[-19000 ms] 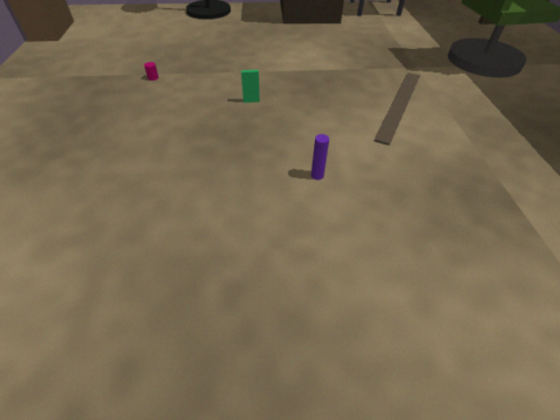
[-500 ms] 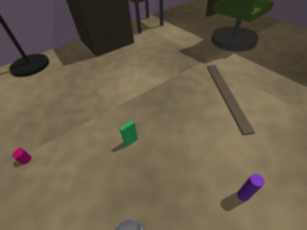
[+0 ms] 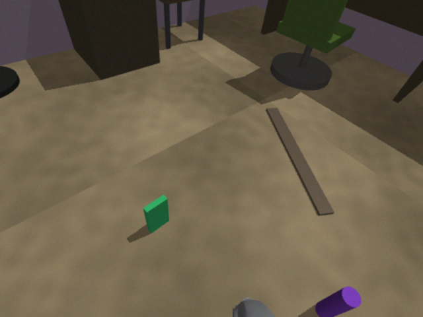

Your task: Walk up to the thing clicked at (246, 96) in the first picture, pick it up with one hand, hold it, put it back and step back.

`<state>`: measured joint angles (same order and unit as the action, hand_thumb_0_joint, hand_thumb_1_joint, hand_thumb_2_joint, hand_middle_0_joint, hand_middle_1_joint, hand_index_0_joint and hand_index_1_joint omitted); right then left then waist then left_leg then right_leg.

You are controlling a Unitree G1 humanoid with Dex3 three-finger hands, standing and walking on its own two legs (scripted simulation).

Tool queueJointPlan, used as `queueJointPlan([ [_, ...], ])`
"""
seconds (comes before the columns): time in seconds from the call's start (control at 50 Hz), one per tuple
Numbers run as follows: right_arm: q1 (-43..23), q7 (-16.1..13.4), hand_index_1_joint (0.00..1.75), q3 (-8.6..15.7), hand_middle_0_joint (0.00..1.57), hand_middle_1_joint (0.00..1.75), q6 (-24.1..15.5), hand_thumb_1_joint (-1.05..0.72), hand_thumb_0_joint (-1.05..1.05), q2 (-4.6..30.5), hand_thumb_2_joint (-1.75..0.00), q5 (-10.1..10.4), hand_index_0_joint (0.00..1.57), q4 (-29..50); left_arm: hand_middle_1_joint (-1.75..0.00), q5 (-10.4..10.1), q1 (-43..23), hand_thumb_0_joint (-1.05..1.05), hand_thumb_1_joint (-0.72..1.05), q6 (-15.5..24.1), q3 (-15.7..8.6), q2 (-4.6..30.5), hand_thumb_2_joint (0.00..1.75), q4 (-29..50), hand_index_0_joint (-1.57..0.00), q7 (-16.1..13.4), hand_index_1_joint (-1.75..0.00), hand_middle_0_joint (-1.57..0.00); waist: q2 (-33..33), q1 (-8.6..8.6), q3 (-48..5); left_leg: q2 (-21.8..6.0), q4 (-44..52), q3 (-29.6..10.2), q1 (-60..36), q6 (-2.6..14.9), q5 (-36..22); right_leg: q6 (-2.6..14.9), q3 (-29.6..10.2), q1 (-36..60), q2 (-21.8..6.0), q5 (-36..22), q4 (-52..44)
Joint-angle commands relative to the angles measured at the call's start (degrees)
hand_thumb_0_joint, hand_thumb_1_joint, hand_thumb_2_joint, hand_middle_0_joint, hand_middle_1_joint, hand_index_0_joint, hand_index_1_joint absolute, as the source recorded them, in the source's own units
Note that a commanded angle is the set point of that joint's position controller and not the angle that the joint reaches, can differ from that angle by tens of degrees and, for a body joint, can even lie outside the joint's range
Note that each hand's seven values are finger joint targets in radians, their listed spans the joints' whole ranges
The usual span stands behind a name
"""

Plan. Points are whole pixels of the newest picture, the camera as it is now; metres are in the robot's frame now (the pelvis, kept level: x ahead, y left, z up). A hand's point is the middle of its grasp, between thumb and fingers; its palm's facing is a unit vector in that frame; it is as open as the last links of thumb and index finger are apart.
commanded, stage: walk up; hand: left
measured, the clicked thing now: (157, 214) +0.68 +0.20 -0.67
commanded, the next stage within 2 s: none
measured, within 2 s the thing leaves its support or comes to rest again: neither
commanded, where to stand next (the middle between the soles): +0.33 +0.00 m, yaw -1 degrees
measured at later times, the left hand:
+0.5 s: hand (103, 272) +0.24 +0.23 -0.12, palm faces -0.07 -0.92 -0.39, open 7.3 cm
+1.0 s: hand (91, 254) +0.30 +0.28 -0.17, palm faces -0.09 -0.95 -0.31, open 7.3 cm
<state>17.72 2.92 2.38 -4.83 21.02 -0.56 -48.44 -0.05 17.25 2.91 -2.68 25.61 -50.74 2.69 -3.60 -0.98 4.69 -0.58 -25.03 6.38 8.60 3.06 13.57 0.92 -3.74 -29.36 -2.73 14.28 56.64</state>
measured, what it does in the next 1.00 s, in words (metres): walks ahead: right foot, then left foot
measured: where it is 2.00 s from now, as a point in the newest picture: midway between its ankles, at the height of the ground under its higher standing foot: (197, 307)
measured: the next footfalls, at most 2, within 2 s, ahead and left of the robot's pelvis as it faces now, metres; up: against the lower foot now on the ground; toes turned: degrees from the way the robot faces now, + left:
right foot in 0.24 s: +0.24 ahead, -0.13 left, +0.00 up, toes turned -6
left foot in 0.70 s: +0.34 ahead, +0.12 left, +0.00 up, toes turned +0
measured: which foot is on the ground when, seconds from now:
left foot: down 0.00-0.26, up 0.28-0.68, down 0.70-1.00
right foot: up 0.00-0.22, down 0.24-0.74, up 0.76-1.00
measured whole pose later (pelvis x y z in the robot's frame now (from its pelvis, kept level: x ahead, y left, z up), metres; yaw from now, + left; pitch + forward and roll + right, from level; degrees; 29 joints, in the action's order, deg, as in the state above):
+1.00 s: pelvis +0.25 +0.02 -0.01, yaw -3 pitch -3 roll -1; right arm 13.9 0.8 0.9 -3.5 20.6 -1.2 -49.3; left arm 0.3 16.3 0.1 -1.6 23.8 -53.5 1.3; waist -3.7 0.1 5.9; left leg -2.0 -30.1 5.1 15.5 2.0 11.8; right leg 0.5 -2.8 -23.4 -2.4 21.3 48.6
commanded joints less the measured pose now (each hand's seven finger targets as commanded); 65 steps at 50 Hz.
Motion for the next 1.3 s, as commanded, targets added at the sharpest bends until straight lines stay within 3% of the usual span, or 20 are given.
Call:
queueJointPlan([
  [0.0, 2.04, -1.64, 0.30, 5.33, 0.20, 0.30, -1.21, -0.90, 0.00, 16.05, -0.90, 0.18, 0.20, 4.54, -0.30, 0.15, -0.56, 0.00, 0.90, 0.47, -2.70, 8.20, 0.90, 4.78, -0.20, 0.04, -0.30, -0.20, 11.04, -0.77, 0.89, -14.75, 10.63, -9.56, -4.82, 8.55, -18.29, -1.08, 0.85, -5.61, -1.96, -2.69, -6.84],
  [0.14, 2.43, -1.41, 0.30, 5.44, 0.20, 0.30, 0.07, -0.90, 0.00, 16.15, -0.90, -0.08, 0.20, 5.77, -0.30, 0.42, -5.72, 0.00, 0.90, 1.20, -2.66, 6.27, 0.90, 6.13, -0.20, 0.64, -0.30, -0.20, 10.28, -1.54, -0.18, -13.72, 5.13, -6.65, -2.01, 6.81, -18.66, 1.17, 6.81, 6.15, -0.48, -5.73, -22.17],
  [0.2, 2.05, -1.52, 0.30, 4.58, 0.20, 0.30, 0.45, -0.90, 0.00, 14.23, -0.90, 0.20, 0.20, 6.93, -0.30, 0.91, 2.25, 0.00, 0.90, 2.22, -4.09, 9.05, 0.90, 3.35, -0.20, -0.32, -0.30, -0.20, 2.63, 3.15, -5.24, -11.23, -9.11, -5.13, 3.07, 5.20, -17.19, 2.90, 6.23, 23.16, 1.47, -5.22, -28.31],
  [0.22, 4.59, -1.37, 0.30, 3.46, 0.20, 0.30, 0.24, -0.90, 0.00, 11.74, -0.90, 0.39, 0.20, 7.19, -0.30, 1.13, 6.95, 0.00, 0.90, 2.72, -5.25, 11.71, 0.90, 2.58, -0.20, -0.93, -0.30, -0.20, -4.09, 5.07, -9.32, -7.03, -21.19, -1.93, 7.72, 3.27, -12.91, 4.65, 0.78, 31.38, -1.97, -1.80, -31.67],
  [0.24, 8.36, -1.15, 0.30, 2.18, 0.20, 0.30, 0.26, -0.90, 0.00, 8.32, -0.90, 0.42, 0.20, 7.53, -0.30, 1.01, 9.84, 0.00, 0.90, 3.05, -6.52, 16.03, 0.90, 3.08, -0.20, -1.54, -0.30, -0.20, -13.82, 4.98, -13.44, -0.34, -32.63, -0.76, 18.05, 0.56, 11.96, 8.36, -21.36, 39.56, -16.23, 2.18, -34.71],
  [0.26, 7.97, -1.57, 0.30, 3.25, 0.20, 0.30, 1.23, -0.90, 0.00, 13.20, -0.90, 0.39, 0.20, 6.08, -0.30, 0.38, 7.67, 0.00, 0.90, 2.70, -6.37, 17.06, 0.90, 3.92, -0.20, -1.60, -0.30, -0.20, -8.75, 5.40, -10.14, 1.07, -37.76, -4.80, 24.67, -0.07, 18.49, 13.39, -32.26, 37.71, -21.38, 8.76, -40.09],
  [0.28, 6.20, -2.06, 0.30, 4.04, 0.20, 0.30, 1.66, -0.90, 0.00, 16.03, -0.90, 0.08, 0.20, 5.22, -0.30, -0.23, 6.19, 0.00, 0.90, 2.38, -6.22, 16.69, 0.90, 4.35, -0.20, -1.72, -0.30, -0.20, -6.41, 5.32, -8.21, -0.93, -41.29, -7.38, 24.57, -0.15, 19.23, 16.02, -33.11, 32.98, -22.12, 10.28, -40.59],
  [0.38, 6.69, -0.96, 0.30, 3.53, 0.20, 0.30, 2.42, -0.90, 0.00, 13.41, -0.90, 0.45, 0.20, 1.87, -0.30, -0.29, 0.58, 0.00, 0.90, 2.92, -4.36, 11.40, 0.90, 5.57, -0.20, -2.11, -0.30, -0.20, -3.11, 1.14, -1.17, -3.27, -35.55, -9.85, 19.83, -1.16, 6.20, 8.45, -9.17, 19.03, -10.93, -3.92, -41.98],
  [0.52, 2.46, 0.43, 0.30, 4.19, 0.20, 0.30, 2.00, -0.90, 0.00, 12.95, -0.90, -0.87, 0.20, 2.10, -0.30, 1.01, -0.92, 0.00, 0.90, 2.68, -5.17, 12.21, 0.90, 8.06, -0.20, -0.84, -0.30, -0.20, -5.48, 1.99, 0.91, -5.25, -19.25, -5.79, 18.56, -4.29, 1.76, 11.60, -3.45, 13.23, -10.38, 13.36, -45.63],
  [0.66, 3.50, -1.58, 0.30, 3.89, 0.20, 0.30, -0.02, -0.90, 0.00, 11.61, -0.90, -0.99, 0.20, -0.21, -0.30, 0.64, -2.25, 0.00, 0.90, 0.52, -3.27, 10.69, 0.90, 7.68, -0.20, -0.93, -0.30, -0.20, -0.84, -0.03, -2.49, -1.46, -4.06, -3.26, 2.01, -2.63, -3.80, 9.06, -0.39, 8.53, -9.10, 1.36, -30.40],
  [0.68, 6.29, -2.25, 0.30, 4.16, 0.20, 0.30, -0.45, -0.90, 0.00, 13.08, -0.90, -1.10, 0.20, -1.26, -0.30, 0.62, -1.18, 0.00, 0.90, 0.26, -2.25, 8.10, 0.90, 7.70, -0.20, -1.02, -0.30, -0.20, 3.66, -1.30, -4.70, -2.28, -1.24, -5.15, -3.30, -1.67, -0.96, 6.98, 0.96, 6.51, -7.55, 0.31, -23.93],
  [0.72, 5.18, -2.84, 0.30, 5.32, 0.20, 0.30, -0.89, -0.90, 0.00, 20.22, -0.90, -1.57, 0.20, 0.54, -0.30, -0.20, 3.23, 0.00, 0.90, -0.53, -0.56, 3.58, 0.90, 6.67, -0.20, -1.34, -0.30, -0.20, 18.75, 0.26, -3.60, -20.53, 11.26, -35.35, -4.88, 4.82, 8.70, 1.29, 5.83, -4.59, 4.89, 15.47, -5.16],
  [0.74, 3.73, -2.62, 0.30, 5.98, 0.20, 0.30, -0.52, -0.90, 0.00, 22.31, -0.90, -0.39, 0.20, 0.95, -0.30, 0.15, 5.49, 0.00, 0.90, -1.26, -2.31, 9.32, 0.90, 4.16, -0.20, -2.23, -0.30, -0.20, 16.20, 0.05, -3.60, -23.55, 10.81, -37.41, -2.19, 9.66, 12.29, 1.69, 1.85, -2.37, 1.72, 18.08, 0.13],
  [0.82, 2.15, -3.33, 0.30, 4.16, 0.20, 0.30, -0.53, -0.90, 0.00, 16.61, -0.90, -0.09, 0.20, 1.59, -0.30, 0.10, 3.60, 0.00, 0.90, -1.51, -2.44, 9.56, 0.90, 2.00, -0.20, -2.37, -0.30, -0.20, 12.79, 0.62, -2.76, -15.55, 6.48, -19.41, -1.52, 5.99, -14.43, 1.08, -2.70, -0.43, 0.00, 11.25, 0.49],
  [1.04, -7.10, -3.01, 0.30, 3.31, 0.20, 0.30, 2.41, -0.90, 0.00, 15.98, -0.90, -0.30, 0.20, 2.50, -0.30, 0.51, 1.96, 0.00, 0.90, -1.28, -1.73, 6.39, 0.90, -3.16, -0.20, -2.89, -0.30, -0.20, 12.92, 1.40, -4.98, -14.22, -0.19, -11.64, 10.32, 7.94, -5.06, -0.77, 5.73, 16.38, 1.23, 2.40, -20.50],
  [1.08, -8.93, -2.85, 0.30, 2.02, 0.20, 0.30, 3.02, -0.90, 0.00, 12.99, -0.90, 0.57, 0.20, 2.17, -0.30, 0.98, 2.36, 0.00, 0.90, -0.59, -1.79, 6.71, 0.90, -4.26, -0.20, -3.25, -0.30, -0.20, 8.18, 3.18, -5.82, -11.59, -5.50, -9.57, 12.14, 4.05, -2.69, 0.64, 4.53, 21.22, 1.30, -1.92, -29.45],
  [1.12, -6.32, -2.83, 0.30, 0.47, 0.20, 0.30, 3.15, -0.90, 0.00, 8.54, -0.90, 1.34, 0.20, 1.32, -0.30, 1.66, -2.75, 0.00, 0.90, 0.67, -2.46, 11.19, 0.90, -2.65, -0.20, -3.60, -0.30, -0.20, -5.03, 0.30, -5.15, -4.32, -13.93, -5.49, 14.35, -1.62, 3.70, 5.55, -15.77, 18.71, -11.66, -5.61, -37.22],
  [1.14, -6.89, -3.18, 0.30, 0.96, 0.20, 0.30, 3.51, -0.90, 0.00, 10.34, -0.90, 1.26, 0.20, -0.12, -0.30, 1.03, -7.28, 0.00, 0.90, 0.32, -2.33, 13.49, 0.90, -2.17, -0.20, -3.47, -0.30, -0.20, -5.45, 0.00, -3.29, -1.32, -14.23, -5.25, 9.76, -1.98, 12.86, 10.78, -17.06, 11.30, -15.26, -2.67, -37.61],
  [1.22, -8.60, -2.82, 0.30, 1.48, 0.20, 0.30, 2.57, -0.90, 0.00, 12.93, -0.90, 1.13, 0.20, -4.73, -0.30, 0.24, -9.89, 0.00, 0.90, -0.06, -0.36, 8.11, 0.90, -3.03, -0.20, -3.01, -0.30, -0.20, -3.08, -0.38, -5.11, -5.99, -3.54, -8.53, 0.11, -0.33, -3.22, 2.41, -3.22, 9.66, -5.86, -6.54, -32.01],
  [1.28, -10.05, -2.67, 0.30, 0.60, 0.20, 0.30, 2.49, -0.90, 0.00, 12.50, -0.90, 0.70, 0.20, -6.12, -0.30, 0.09, -9.65, 0.00, 0.90, -0.25, -0.35, 8.53, 0.90, -4.44, -0.20, -2.87, -0.30, -0.20, -3.81, 1.03, -5.75, -6.11, -1.22, -8.74, 0.40, -0.28, -1.35, 1.86, -4.13, 11.59, -5.53, -1.04, -34.34],
])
